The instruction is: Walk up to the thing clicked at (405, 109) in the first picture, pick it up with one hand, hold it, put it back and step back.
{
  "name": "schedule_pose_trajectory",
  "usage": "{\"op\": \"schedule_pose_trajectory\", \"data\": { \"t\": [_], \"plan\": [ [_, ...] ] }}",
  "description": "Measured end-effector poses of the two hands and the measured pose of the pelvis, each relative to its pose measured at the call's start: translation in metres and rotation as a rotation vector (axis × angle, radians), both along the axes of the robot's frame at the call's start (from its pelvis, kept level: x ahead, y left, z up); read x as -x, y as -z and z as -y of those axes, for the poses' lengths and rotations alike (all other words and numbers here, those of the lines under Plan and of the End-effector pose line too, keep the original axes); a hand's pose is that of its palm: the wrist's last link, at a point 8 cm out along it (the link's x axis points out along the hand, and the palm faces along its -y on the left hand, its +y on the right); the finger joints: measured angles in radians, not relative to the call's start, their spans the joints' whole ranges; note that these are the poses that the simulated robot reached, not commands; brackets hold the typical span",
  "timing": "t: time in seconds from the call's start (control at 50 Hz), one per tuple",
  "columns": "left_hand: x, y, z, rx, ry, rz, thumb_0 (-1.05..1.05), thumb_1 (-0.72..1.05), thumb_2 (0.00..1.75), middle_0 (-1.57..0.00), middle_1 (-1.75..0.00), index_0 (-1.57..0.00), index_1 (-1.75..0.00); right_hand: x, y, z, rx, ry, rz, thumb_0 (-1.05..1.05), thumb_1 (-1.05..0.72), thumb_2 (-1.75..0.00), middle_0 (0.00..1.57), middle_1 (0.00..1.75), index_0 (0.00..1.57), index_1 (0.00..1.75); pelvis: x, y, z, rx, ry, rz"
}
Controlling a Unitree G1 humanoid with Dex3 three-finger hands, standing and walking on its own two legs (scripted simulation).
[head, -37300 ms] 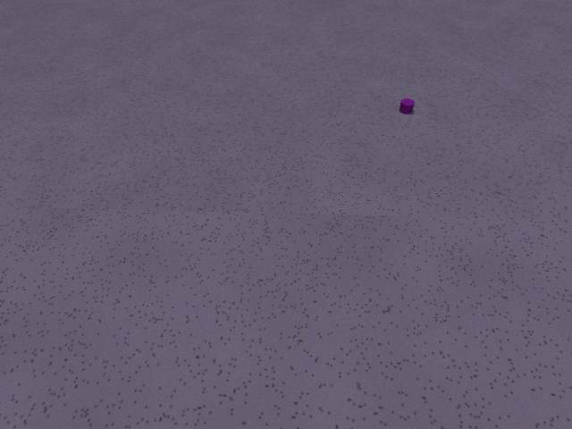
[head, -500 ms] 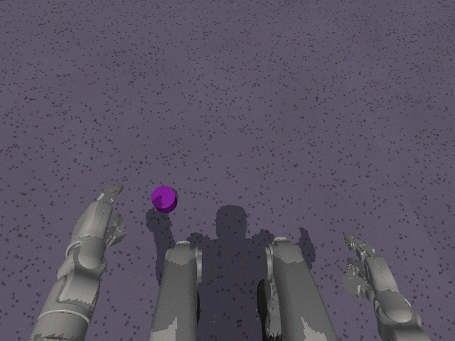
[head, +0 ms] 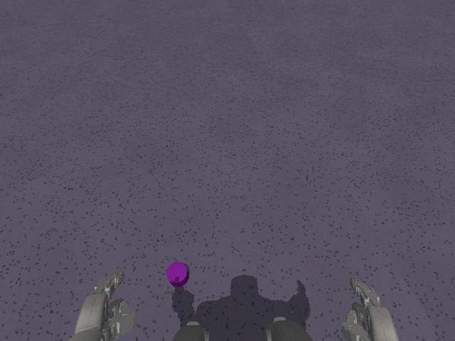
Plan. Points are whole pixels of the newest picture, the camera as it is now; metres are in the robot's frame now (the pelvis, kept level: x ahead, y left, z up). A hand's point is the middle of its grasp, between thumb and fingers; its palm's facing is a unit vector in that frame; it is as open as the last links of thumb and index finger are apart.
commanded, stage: home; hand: left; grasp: from above
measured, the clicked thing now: (177, 274) +0.44 +0.20 -0.66
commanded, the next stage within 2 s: none
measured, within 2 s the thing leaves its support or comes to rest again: neither
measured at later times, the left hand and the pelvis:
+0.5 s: hand (124, 328) +0.17 +0.18 -0.03, palm faces +0.07 -0.98 -0.20, open 7.4 cm; pelvis +0.01 +0.00 +0.02, yaw +1 degrees
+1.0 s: hand (128, 324) +0.17 +0.17 -0.03, palm faces +0.06 -0.98 -0.20, open 7.4 cm; pelvis +0.01 -0.01 +0.02, yaw +1 degrees
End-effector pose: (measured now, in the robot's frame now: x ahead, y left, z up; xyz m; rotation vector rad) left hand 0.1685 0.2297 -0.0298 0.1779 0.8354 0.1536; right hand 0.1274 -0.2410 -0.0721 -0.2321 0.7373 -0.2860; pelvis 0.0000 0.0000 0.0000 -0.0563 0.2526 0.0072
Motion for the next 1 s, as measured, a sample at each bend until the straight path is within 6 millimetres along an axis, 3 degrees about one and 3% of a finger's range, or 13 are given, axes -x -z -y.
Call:
{"op": "schedule_pose_trajectory", "data": {
  "t": [0.16,0.36,0.7,1.0],
  "plan": [
    [0.012,-0.033,-0.002,0.004,-0.004,0.029,0.01,0.90,0.90,-0.21,-0.30,-0.20,-0.30,-0.025,-0.031,0.002,0.025,-0.016,0.113,0.01,-0.91,-0.90,0.20,0.30,0.20,0.30,-0.013,-0.018,-0.001,-0.004,-0.007,0.054],
    [0.021,-0.027,-0.001,0.020,-0.007,0.005,0.02,0.90,0.90,-0.20,-0.30,-0.20,-0.30,-0.050,-0.045,-0.005,0.034,-0.091,0.194,0.01,-0.91,-0.90,0.20,0.30,0.20,0.30,-0.011,-0.020,0.001,-0.009,-0.015,0.077],
    [0.014,-0.030,0.002,0.009,0.004,0.012,0.02,0.90,0.90,-0.20,-0.30,-0.20,-0.30,-0.034,-0.029,-0.003,0.019,-0.074,0.121,0.02,-0.90,-0.90,0.21,0.30,0.20,0.30,-0.013,-0.019,0.003,-0.011,-0.010,0.074],
    [0.014,-0.029,0.006,0.014,0.008,0.015,0.02,0.90,0.90,-0.20,-0.30,-0.20,-0.30,-0.034,-0.032,0.005,0.032,-0.065,0.137,0.02,-0.90,-0.90,0.20,0.30,0.20,0.30,-0.012,-0.019,0.006,-0.015,-0.008,0.080]
  ]
}}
